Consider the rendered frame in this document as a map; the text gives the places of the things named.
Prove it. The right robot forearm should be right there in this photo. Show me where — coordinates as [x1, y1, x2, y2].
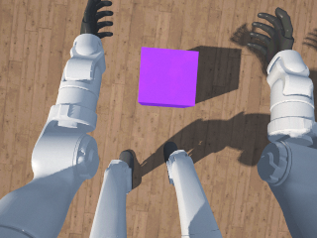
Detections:
[266, 50, 317, 150]

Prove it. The robot right upper arm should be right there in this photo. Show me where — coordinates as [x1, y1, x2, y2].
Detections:
[257, 140, 317, 238]

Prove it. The left robot forearm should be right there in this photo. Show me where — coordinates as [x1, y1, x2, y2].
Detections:
[31, 34, 106, 172]

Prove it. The left robot thigh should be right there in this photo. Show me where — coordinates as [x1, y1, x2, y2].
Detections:
[89, 165, 132, 238]

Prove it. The right robot hand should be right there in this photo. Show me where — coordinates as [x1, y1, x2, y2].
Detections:
[247, 7, 294, 64]

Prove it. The robot left upper arm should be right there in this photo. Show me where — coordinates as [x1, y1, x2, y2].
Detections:
[0, 132, 100, 238]

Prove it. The left robot hand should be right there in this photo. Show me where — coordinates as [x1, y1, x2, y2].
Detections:
[80, 0, 114, 39]

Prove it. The left robot foot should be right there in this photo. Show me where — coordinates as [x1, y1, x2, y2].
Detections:
[119, 150, 135, 188]

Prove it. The carton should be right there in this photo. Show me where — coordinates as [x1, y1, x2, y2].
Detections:
[138, 47, 199, 108]

